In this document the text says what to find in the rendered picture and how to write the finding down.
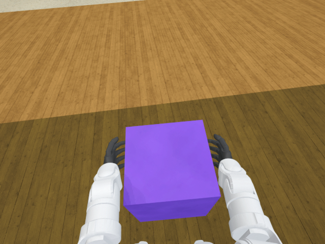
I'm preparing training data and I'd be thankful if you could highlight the right robot hand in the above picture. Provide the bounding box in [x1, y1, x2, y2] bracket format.
[208, 134, 233, 168]

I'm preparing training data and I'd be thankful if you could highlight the robot right forearm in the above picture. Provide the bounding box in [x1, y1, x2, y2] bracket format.
[218, 159, 282, 244]

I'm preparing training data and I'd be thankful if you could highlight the carton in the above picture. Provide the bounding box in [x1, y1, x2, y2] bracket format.
[123, 120, 221, 222]

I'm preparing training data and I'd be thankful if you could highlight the left robot hand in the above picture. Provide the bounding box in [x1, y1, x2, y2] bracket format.
[104, 137, 125, 170]

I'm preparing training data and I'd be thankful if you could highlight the robot left forearm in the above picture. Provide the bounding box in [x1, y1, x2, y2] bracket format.
[78, 163, 122, 244]

